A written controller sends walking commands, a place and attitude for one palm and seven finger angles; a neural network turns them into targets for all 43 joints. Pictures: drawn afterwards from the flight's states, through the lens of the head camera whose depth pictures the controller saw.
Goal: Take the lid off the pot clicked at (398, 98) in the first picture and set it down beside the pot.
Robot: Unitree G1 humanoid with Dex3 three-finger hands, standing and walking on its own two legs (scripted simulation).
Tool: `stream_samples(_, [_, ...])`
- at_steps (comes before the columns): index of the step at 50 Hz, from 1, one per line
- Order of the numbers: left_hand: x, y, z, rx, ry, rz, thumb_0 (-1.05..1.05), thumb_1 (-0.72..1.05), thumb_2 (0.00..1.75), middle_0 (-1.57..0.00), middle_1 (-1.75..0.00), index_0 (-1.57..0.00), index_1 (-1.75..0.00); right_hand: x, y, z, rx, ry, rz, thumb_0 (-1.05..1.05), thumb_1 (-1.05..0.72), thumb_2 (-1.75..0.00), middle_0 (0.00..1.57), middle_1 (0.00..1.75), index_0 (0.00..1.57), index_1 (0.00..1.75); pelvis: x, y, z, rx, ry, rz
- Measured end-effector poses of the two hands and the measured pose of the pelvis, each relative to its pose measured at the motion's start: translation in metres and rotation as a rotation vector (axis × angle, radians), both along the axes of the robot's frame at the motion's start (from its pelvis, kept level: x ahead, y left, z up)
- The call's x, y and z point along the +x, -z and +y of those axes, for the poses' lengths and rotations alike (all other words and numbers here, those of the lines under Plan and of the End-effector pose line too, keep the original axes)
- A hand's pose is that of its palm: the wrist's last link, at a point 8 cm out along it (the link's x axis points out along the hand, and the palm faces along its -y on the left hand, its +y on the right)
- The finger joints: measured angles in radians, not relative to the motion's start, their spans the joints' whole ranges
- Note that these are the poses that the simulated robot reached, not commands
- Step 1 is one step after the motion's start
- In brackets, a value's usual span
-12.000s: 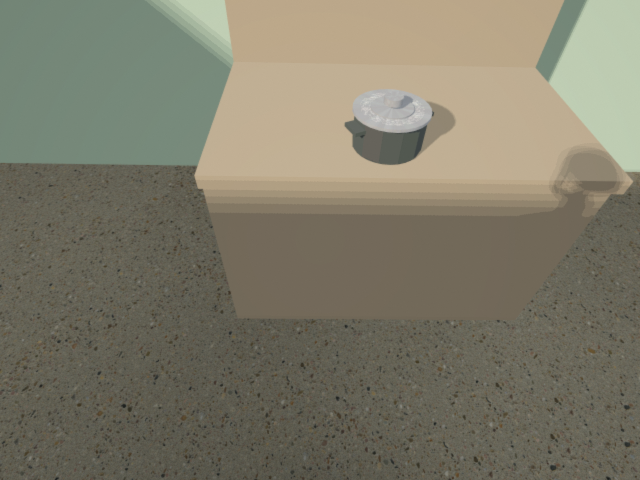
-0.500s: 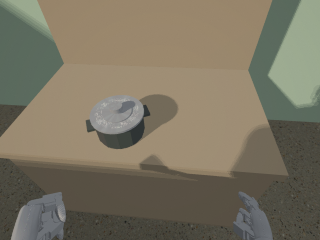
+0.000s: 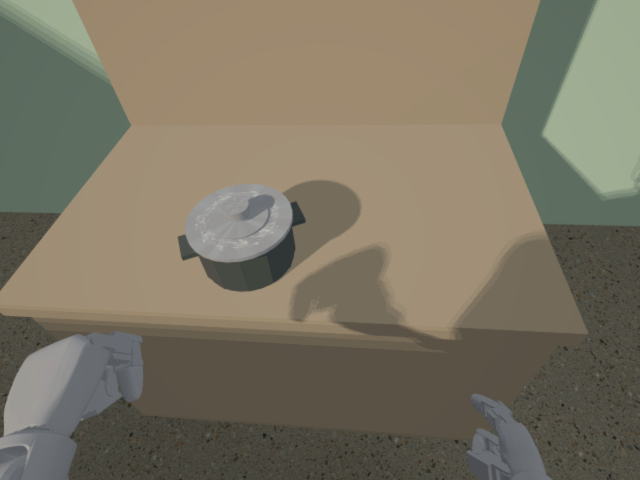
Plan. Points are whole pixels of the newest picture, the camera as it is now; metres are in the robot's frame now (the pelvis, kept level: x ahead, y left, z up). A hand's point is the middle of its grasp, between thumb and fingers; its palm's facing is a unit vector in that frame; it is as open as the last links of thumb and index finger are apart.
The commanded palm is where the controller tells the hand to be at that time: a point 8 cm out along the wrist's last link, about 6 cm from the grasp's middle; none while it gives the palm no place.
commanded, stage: reach forward and open the fingers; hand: left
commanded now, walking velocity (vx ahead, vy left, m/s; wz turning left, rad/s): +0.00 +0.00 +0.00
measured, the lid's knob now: (236, 208) +0.51 +0.22 +0.04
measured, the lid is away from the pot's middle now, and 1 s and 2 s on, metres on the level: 0.00 0.00 0.00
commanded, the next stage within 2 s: move the open hand above the knob in 0.94 s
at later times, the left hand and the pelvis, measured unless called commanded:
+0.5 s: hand (108, 364) +0.20 +0.27 +0.09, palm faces -0.20 -0.08 -0.98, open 5.9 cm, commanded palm +0.19 +0.26 +0.15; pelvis -0.03 +0.00 +0.00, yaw +2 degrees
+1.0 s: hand (125, 308) +0.26 +0.27 +0.11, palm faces -0.17 -0.06 -0.98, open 9.9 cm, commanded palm +0.25 +0.27 +0.17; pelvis -0.02 +0.02 +0.00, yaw +2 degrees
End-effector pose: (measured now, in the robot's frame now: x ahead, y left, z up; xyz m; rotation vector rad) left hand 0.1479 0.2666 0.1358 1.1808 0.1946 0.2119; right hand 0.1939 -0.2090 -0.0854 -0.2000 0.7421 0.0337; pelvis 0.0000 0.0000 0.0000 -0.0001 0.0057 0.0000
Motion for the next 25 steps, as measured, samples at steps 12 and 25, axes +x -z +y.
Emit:
stream_samples(12, [0.014,-0.003,-0.001,0.260,0.170,0.285,0.00,0.55,1.01,-1.15,-1.10,-1.16,-1.10,0.009,-0.001,-0.003,0.034,0.027,-0.021,0.01,-0.91,-0.90,0.20,0.30,0.20,0.30,-0.011,-0.002,0.002,-0.005,-0.031,-0.010])
stream_samples(25, [0.041,-0.013,0.001,0.280,0.230,0.219,0.00,0.20,1.14,-1.01,-0.63,-1.02,-0.63,-0.015,0.004,0.005,0.035,0.006,0.033,0.01,-0.91,-0.90,0.20,0.30,0.20,0.30,-0.026,-0.005,0.003,-0.008,-0.040,-0.030])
